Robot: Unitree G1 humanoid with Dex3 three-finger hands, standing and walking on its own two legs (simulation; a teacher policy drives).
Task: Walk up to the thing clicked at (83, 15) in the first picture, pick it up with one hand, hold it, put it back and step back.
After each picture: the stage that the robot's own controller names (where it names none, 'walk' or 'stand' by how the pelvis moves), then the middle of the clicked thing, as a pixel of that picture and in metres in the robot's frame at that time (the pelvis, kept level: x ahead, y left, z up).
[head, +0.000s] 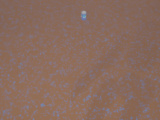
stand; (83, 15) +2.02 -0.02 -0.72
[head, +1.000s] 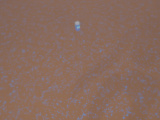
walk; (77, 26) +1.88 +0.20 -0.72
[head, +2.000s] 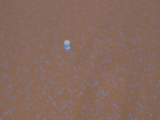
walk; (67, 45) +1.30 +0.25 -0.72
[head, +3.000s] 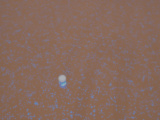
walk; (62, 81) +0.82 +0.20 -0.70
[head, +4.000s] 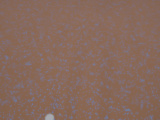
walk; out of the picture +0.47 +0.21 -0.71
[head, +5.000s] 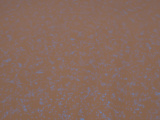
stand; out of the picture +0.39 +0.21 -0.72
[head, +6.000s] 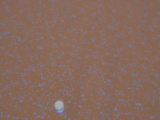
walk; (59, 107) +0.47 +0.13 -0.70
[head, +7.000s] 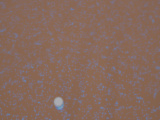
stand; (59, 103) +0.45 +0.18 -0.68
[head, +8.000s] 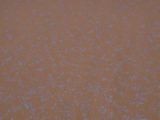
stand; out of the picture +0.40 +0.22 -0.70
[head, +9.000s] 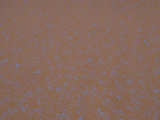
stand; out of the picture +0.39 +0.23 -0.72
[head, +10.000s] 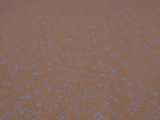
stand; out of the picture +0.38 +0.22 -0.72
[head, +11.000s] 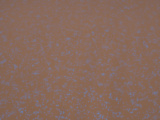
stand; out of the picture +0.37 +0.22 -0.73
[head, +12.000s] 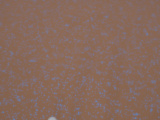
go down; out of the picture +0.38 +0.22 -0.71
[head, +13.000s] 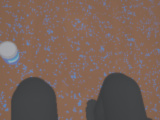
go down; (9, 53) +0.46 +0.25 -0.28
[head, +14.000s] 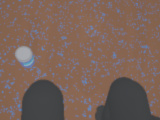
close in; (25, 57) +0.46 +0.23 -0.29
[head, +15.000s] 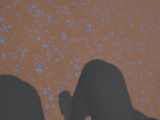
close in; out of the picture +0.44 +0.27 -0.22
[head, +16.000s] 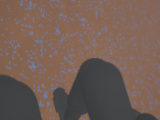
close; out of the picture +0.43 +0.28 -0.23
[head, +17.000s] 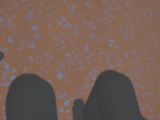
lift; out of the picture +0.39 +0.28 -0.16
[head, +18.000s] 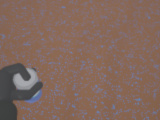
hold; (29, 86) +0.34 +0.19 +0.00
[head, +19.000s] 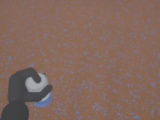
hold; (39, 90) +0.33 +0.16 +0.00
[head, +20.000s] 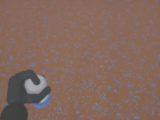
hold; (38, 92) +0.33 +0.17 -0.01
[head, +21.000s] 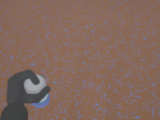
crouch; (38, 91) +0.33 +0.17 -0.01
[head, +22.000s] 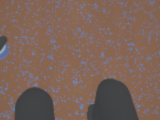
crouch; out of the picture +0.47 +0.25 -0.11
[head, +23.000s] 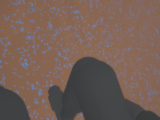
lower; out of the picture +0.45 +0.30 -0.23
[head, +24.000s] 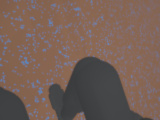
lower; out of the picture +0.46 +0.30 -0.23
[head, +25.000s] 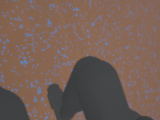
lower; out of the picture +0.46 +0.29 -0.24
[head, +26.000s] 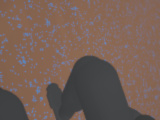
lower; out of the picture +0.46 +0.29 -0.24
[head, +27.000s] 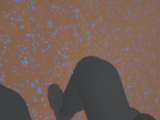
open; out of the picture +0.46 +0.29 -0.24
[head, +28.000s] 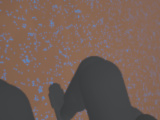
rise; out of the picture +0.45 +0.29 -0.23
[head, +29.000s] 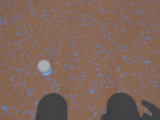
walk; (45, 68) +0.48 +0.21 -0.43
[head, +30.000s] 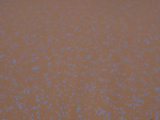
stand; out of the picture +0.41 +0.19 -0.66
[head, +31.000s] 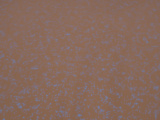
stand; out of the picture +0.42 +0.20 -0.67
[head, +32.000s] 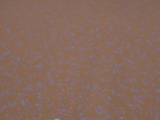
stand; out of the picture +0.42 +0.19 -0.69
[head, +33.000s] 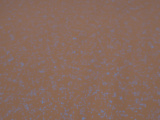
stand; out of the picture +0.42 +0.20 -0.72
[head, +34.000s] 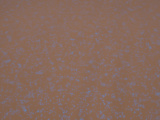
stand; out of the picture +0.40 +0.21 -0.73
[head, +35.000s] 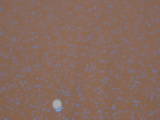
walk; (57, 106) +0.45 +0.16 -0.70
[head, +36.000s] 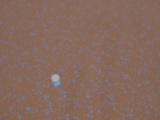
walk; (55, 80) +0.68 +0.21 -0.70
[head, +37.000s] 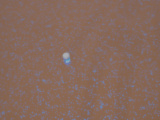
stand; (66, 58) +1.01 +0.25 -0.70
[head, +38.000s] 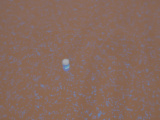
stand; (66, 65) +1.01 +0.19 -0.71
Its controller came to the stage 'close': yes
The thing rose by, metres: 0.71
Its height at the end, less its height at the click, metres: +0.00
